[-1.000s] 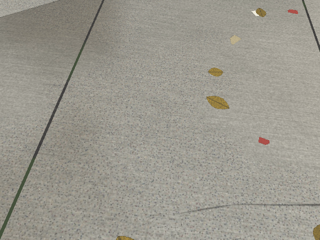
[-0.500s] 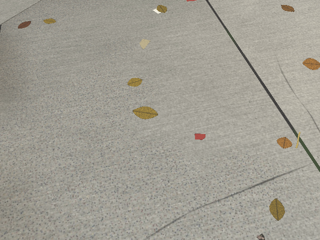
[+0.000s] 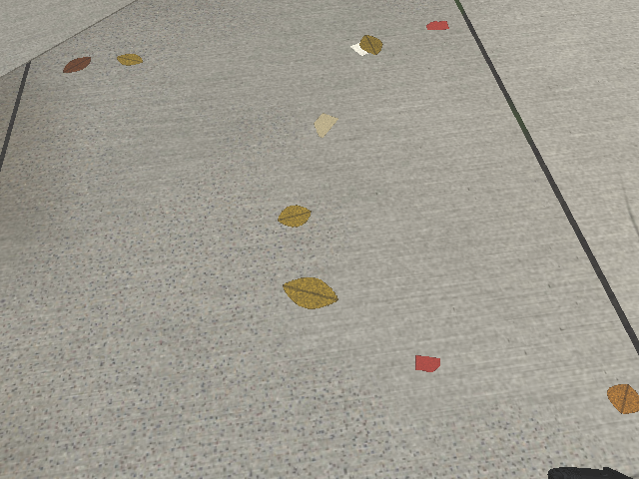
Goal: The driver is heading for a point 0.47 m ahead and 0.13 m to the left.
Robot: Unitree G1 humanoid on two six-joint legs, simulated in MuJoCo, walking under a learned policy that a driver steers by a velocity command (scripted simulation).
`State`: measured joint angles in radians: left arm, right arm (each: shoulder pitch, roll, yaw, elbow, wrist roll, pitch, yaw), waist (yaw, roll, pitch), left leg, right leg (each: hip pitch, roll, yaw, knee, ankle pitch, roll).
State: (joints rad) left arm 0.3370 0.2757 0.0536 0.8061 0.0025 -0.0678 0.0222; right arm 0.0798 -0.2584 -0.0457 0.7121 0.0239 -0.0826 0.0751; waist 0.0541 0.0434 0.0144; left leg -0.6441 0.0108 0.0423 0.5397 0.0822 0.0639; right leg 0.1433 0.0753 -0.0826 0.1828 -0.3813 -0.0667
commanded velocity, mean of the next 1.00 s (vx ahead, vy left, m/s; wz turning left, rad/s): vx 0.30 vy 0.00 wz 0.32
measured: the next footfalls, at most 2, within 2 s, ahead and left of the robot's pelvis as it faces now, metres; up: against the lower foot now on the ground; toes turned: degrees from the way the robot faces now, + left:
left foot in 0.06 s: +0.23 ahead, +0.08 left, +0.00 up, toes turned +3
right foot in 0.50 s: +0.52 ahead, -0.09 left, +0.00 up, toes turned +20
